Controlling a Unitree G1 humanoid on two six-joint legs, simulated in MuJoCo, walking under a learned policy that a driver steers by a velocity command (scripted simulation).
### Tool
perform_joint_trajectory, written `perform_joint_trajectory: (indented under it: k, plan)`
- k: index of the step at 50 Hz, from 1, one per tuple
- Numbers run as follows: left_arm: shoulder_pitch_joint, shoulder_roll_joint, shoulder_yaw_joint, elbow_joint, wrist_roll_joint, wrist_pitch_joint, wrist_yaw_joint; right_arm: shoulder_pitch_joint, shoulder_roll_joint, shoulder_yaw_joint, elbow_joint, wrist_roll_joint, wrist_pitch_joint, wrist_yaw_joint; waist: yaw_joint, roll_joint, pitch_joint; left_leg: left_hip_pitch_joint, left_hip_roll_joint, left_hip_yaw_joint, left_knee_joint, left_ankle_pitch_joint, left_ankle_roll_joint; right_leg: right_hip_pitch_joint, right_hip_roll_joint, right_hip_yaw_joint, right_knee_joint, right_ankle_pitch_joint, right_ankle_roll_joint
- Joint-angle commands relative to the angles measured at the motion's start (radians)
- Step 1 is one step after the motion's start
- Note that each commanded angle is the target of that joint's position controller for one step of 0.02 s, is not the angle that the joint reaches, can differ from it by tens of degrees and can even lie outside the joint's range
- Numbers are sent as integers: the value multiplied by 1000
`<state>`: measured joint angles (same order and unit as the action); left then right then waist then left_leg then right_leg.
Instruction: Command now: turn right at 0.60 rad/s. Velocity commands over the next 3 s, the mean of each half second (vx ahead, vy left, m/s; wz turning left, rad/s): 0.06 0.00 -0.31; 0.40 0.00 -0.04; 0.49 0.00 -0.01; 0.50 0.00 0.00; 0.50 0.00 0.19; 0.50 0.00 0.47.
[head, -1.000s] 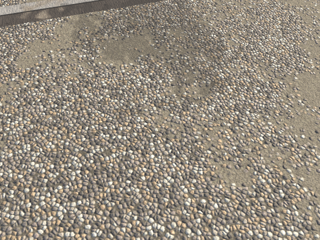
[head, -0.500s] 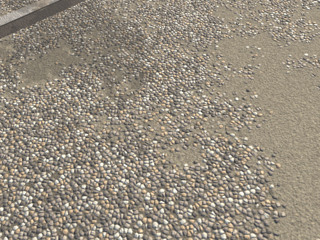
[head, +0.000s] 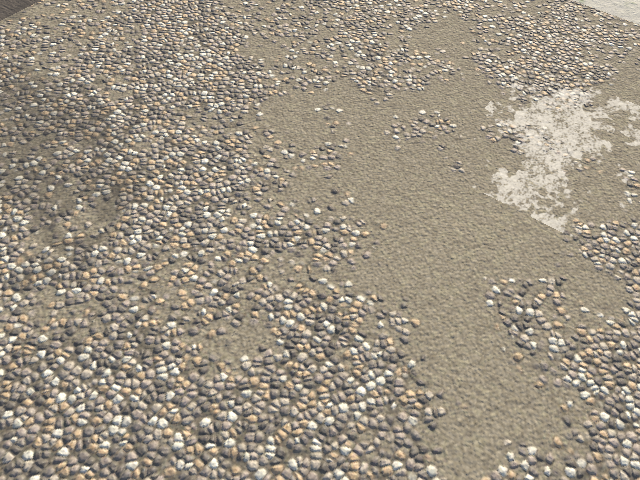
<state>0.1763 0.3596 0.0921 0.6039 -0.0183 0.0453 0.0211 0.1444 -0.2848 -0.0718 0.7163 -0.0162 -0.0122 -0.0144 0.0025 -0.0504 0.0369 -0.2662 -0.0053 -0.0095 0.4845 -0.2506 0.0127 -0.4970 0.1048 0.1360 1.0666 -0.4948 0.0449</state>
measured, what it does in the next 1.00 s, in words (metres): walks ahead: right foot, then left foot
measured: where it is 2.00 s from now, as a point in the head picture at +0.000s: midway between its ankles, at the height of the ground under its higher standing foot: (362, 344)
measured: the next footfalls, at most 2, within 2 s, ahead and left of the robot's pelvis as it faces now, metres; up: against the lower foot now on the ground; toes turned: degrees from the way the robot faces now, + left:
right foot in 0.28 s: +0.02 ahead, -0.16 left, +0.00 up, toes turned -6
left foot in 0.74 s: +0.19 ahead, +0.07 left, +0.00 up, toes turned -6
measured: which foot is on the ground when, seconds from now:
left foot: down 0.00-0.28, up 0.30-0.72, down 0.74-1.00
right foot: up 0.00-0.26, down 0.28-0.76, up 0.78-1.00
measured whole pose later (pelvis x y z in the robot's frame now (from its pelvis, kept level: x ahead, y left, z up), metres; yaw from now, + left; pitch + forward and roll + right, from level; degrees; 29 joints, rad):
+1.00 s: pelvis +0.19 -0.01 +0.01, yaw -8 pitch +2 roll +0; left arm 0.21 0.31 0.06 0.69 -0.01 -0.06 -0.01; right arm 0.39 -0.26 -0.03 0.79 0.00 -0.08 0.02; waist -0.05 -0.05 0.00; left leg -0.08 -0.04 0.04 0.27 -0.22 0.07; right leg -0.65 -0.10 0.03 0.96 -0.12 0.01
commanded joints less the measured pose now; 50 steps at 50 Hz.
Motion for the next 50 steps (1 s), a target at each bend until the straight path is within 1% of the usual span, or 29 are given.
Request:
perform_joint_trajectory:
  k: [1, 3, 5, 7, 10, 12, 13, 14, 15, 16, 17, 18, 19, 21, 23, 25, 28, 32, 34, 36, 37, 38, 39, 40, 41, 42, 43, 46, 50]
  plan:
    - [34, 90, 37, -51, -7, 5, 0, -57, -135, -27, -86, 8, -3, -20, 12, 182, -57, 139, 252, -168, -150, 402, 194, -133, -69, -34, 163, 56, 50]
    - [-18, 60, 25, -77, -13, 3, -4, -16, -146, -32, -80, 1, 8, -28, -22, 211, -68, 199, 251, -125, -156, 416, 206, -148, -89, -74, 68, 80, 63]
    - [-51, 36, 11, -95, -1, 0, -7, 13, -167, -39, -72, 2, 16, -27, -45, 217, -97, 231, 269, -118, -146, 441, 221, -99, -108, -85, -48, 57, 66]
    - [-51, 18, -2, -99, 8, -3, -13, -3, -192, -46, -73, 10, 21, -17, -44, 229, -115, 200, 278, -90, -139, 465, 223, 6, -117, -115, -175, 40, 52]
    - [-22, 35, 2, -85, 5, -2, -18, -4, -205, -46, -64, 30, 22, -1, -38, 247, -117, 173, 290, -89, -119, 456, 217, 121, -101, -153, -353, 85, 27]
    - [42, 28, 4, -54, 7, -2, -22, -22, -194, -37, -56, 48, 22, 3, 5, 229, -114, 131, 271, -68, -63, 405, 177, 261, -81, -181, -602, 267, -16]
    - [58, 40, 7, -46, 9, -2, -21, 18, -162, -24, -35, 52, 16, 5, 12, 197, -112, 73, 247, -45, -28, 332, 121, 371, -83, -162, -728, 380, -44]
    - [73, 88, 14, -54, 12, -2, -12, 66, -106, -4, -26, 20, 6, 12, -8, 57, -162, -31, 183, 19, 84, 137, 27, 530, -207, -1, -729, 617, -76]
    - [20, 149, 15, -87, 32, -2, -1, 82, -48, 20, -51, -25, -5, 22, -54, -202, -162, -193, 83, 95, 233, -273, -70, 548, -425, 230, -689, 862, -214]
    - [40, 85, -1, -77, 55, -20, -11, -13, -112, 3, -65, -3, 1, 7, 30, -154, -165, -182, 84, 11, 345, -390, -92, 428, -463, 255, -712, 774, -334]
    - [44, 68, -6, -52, 50, -36, -16, -18, -144, -7, -65, 16, 7, 5, 26, -130, -138, -219, 84, 3, 419, -367, -93, 432, -415, 221, -749, 573, -327]
    - [74, 105, 8, -25, 30, -43, -17, -12, -159, -17, -55, 21, 8, 6, 41, -137, -116, -293, 71, 18, 483, -333, -87, 462, -379, 217, -788, 330, -298]
    - [90, 116, 11, -10, 15, -49, -15, -16, -176, -26, -47, 22, 10, 6, 55, -128, -78, -358, 80, 4, 521, -279, -77, 469, -368, 232, -825, 115, -277]
    - [84, 89, -2, 3, 14, -60, -7, -21, -160, -27, -44, 34, 0, 12, 44, -120, -5, -404, 85, -7, 534, -155, -57, 430, -349, 238, -891, -29, -264]
    - [80, 61, -8, 6, 18, -74, -1, -13, -139, -24, -36, 35, -21, 19, 36, -109, 0, -413, 88, -5, 493, -70, -43, 443, -336, 210, -919, 1, -261]
    - [75, 59, -6, 9, 18, -88, -2, -29, -114, -15, -35, 32, -40, 25, 36, -88, -1, -381, 87, 2, 384, -14, -36, 439, -320, 161, -925, 74, -254]
    - [88, 86, 4, 21, 10, -99, -10, -54, -88, -1, -41, 31, -55, 35, 48, -80, -4, -297, 75, 16, 228, 19, -33, 402, -322, 123, -922, 125, -260]
    - [123, 113, 13, 47, -4, -102, -27, -72, -104, 4, -58, 41, -62, 49, 57, -72, 17, -210, 61, 27, 130, 10, -11, 340, -346, 130, -899, 89, -270]
    - [119, 113, 12, 56, -9, -99, -32, -39, -110, 5, -52, 44, -70, 53, 28, -56, 16, -124, 52, 37, 75, 44, 13, 303, -349, 127, -867, 81, -256]
    - [119, 84, 0, 66, -3, -95, -34, 74, -123, -4, -13, 42, -73, 48, -31, -34, -11, 56, 22, 61, 33, 46, 32, 227, -311, 91, -773, 103, -222]
    - [115, 43, -15, 66, 7, -97, -33, 178, -152, -17, 11, 45, -74, 38, -80, -3, -49, 202, 50, 14, 13, 24, 56, 153, -263, 40, -636, 163, -185]
    - [98, -35, -40, 32, 20, -107, -34, 281, -242, -35, 17, 30, -79, 28, -110, 208, -112, 365, 259, -290, -112, -94, 138, -18, -139, -92, -272, 121, -104]
    - [102, -5, -32, -10, 3, -124, -24, 337, -303, -50, 24, 19, -82, 40, -109, 376, -155, 445, 401, -690, -270, -358, 272, -238, -52, -86, 5, -83, -63]
    - [101, 76, -10, 3, -15, -133, -23, 276, -224, -26, 10, 25, -86, 44, -91, 248, -88, 401, 403, -681, -294, -473, 270, -322, -117, -22, 117, -38, -72]
    - [77, 88, -6, 7, -21, -135, -28, 233, -178, -12, -1, 24, -87, 44, -71, 208, -23, 345, 362, -570, -289, -425, 237, -348, -156, -36, 132, 56, -86]
    - [68, 68, -9, 18, -11, -135, -27, 192, -159, -5, -10, 16, -87, 43, -52, 158, -4, 299, 316, -477, -296, -323, 216, -336, -185, -51, 109, 138, -88]
    - [57, 56, -9, 20, 1, -134, -28, 168, -141, 1, -14, 11, -86, 42, -40, 141, 13, 259, 284, -405, -306, -202, 204, -316, -208, -50, 66, 200, -83]
    - [63, 18, -14, 31, 10, -122, -33, 166, -133, 6, -14, 13, -91, 35, -21, 148, 3, 201, 224, -246, -344, 63, 198, -253, -221, -81, 3, 324, -52]
    - [-35, -21, -28, 2, 15, -125, -32, 206, -145, 4, 15, 20, -82, 22, -42, 114, 13, 215, 190, -116, -349, 318, 186, -256, -211, -108, -211, 466, -16]
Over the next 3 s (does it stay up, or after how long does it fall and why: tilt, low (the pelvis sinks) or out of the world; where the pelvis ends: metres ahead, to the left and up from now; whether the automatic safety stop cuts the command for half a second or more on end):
stays up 1.28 -0.07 0.00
